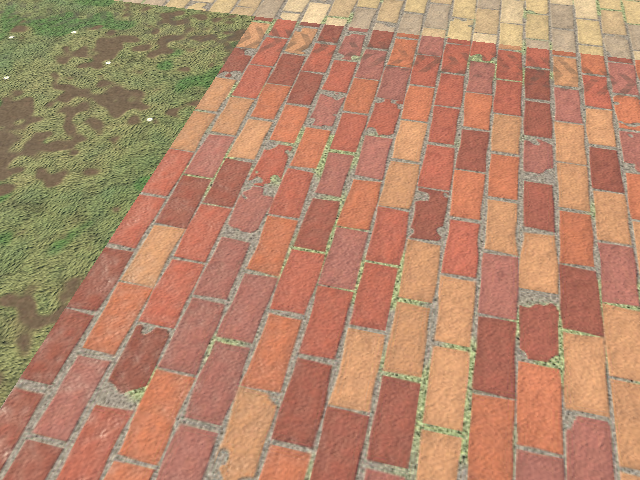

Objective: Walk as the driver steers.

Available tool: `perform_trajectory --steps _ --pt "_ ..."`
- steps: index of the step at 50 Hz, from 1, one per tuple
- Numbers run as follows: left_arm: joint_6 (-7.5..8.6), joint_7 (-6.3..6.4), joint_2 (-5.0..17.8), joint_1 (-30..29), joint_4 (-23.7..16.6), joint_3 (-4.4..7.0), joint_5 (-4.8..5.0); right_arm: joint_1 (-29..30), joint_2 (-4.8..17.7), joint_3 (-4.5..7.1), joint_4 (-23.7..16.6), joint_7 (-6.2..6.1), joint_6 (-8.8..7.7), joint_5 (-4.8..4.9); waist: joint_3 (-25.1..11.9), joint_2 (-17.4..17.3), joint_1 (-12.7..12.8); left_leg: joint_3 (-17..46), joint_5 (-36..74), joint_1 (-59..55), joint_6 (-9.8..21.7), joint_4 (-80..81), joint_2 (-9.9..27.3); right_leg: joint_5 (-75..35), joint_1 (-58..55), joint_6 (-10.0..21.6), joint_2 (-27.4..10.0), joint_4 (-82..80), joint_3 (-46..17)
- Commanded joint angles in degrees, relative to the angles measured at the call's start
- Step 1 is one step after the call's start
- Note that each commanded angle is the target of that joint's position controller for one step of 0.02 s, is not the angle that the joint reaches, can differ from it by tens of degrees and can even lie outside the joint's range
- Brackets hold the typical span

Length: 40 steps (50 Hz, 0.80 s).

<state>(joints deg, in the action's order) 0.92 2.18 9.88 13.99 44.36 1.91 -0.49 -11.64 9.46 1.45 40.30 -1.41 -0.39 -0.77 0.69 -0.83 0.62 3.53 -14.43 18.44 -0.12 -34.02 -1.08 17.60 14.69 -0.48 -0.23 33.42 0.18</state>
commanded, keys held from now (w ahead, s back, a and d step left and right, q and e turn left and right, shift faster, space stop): shift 0.96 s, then w+shift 0.04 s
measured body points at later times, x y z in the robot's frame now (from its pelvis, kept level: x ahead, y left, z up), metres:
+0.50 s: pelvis +0.01 -0.01 +0.00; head +0.02 -0.01 +0.45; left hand +0.07 +0.23 -0.14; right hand +0.11 -0.24 -0.13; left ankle +0.04 +0.12 -0.73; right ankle +0.00 -0.13 -0.73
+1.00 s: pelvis +0.02 -0.01 +0.01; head +0.03 -0.01 +0.46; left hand +0.03 +0.22 -0.14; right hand +0.07 -0.25 -0.14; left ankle +0.04 +0.12 -0.73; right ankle +0.00 -0.13 -0.73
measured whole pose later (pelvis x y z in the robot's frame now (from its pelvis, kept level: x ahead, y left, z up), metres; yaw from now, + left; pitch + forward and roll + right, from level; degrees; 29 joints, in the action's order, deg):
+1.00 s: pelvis +0.02 -0.01 +0.01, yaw +0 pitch -1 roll +0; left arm 1.1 -0.2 9.8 17.7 60.7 0.7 -1.2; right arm -14.3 10.7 1.6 59.0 -0.2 -0.1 -1.0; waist 0.5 -0.2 0.6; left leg 3.7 -17.1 13.4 -0.3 -27.3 -0.6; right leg 17.4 9.7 1.2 0.1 26.5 0.2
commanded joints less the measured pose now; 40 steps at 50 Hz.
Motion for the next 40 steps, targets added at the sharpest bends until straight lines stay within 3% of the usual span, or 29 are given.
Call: perform_trajectory --steps 1,22,40 --pt "0.95 0.24 4.55 -0.7 -2.72 1.05 0.04 1.68 5.35 1.33 -3.54 -0.19 -0.89 0.09 -1.02 0.17 -0.3 3.83 -1.52 -1.77 2.59 7.28 2.59 -1.32 2.66 2.42 -1.71 -6.73 -2.55" --pt "0.63 0.96 5.18 3.23 5.83 0.73 0.29 -0.74 5.83 1.21 4.85 -0.85 -0.78 0.47 -0.2 0.49 0.07 2.01 5.8 -3.9 2.33 8.06 1.99 -5.24 0.39 2.78 -1.65 -8.98 -2.49" --pt "0.37 0.61 5.01 5.39 13.57 -0.57 0.27 -2.76 6.29 0.68 14.28 -1.14 -0.08 0.73 1.17 0.88 -0.03 0.91 7.89 -5.74 1.96 10.47 1.69 -7.36 -1.41 2.87 -1.41 -11.68 -1.93"
Next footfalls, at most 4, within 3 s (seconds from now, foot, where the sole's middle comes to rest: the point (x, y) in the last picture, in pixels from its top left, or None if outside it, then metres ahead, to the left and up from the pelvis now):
1.64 right None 0.47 -0.09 -0.77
2.10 left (432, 324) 0.92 -0.23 -0.77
2.52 right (580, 259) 1.13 -0.65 -0.77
2.90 left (521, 165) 1.53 -0.58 -0.77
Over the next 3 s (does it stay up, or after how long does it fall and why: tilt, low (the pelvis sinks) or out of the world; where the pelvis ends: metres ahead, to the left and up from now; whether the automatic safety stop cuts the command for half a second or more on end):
stays up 1.36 -0.59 -0.02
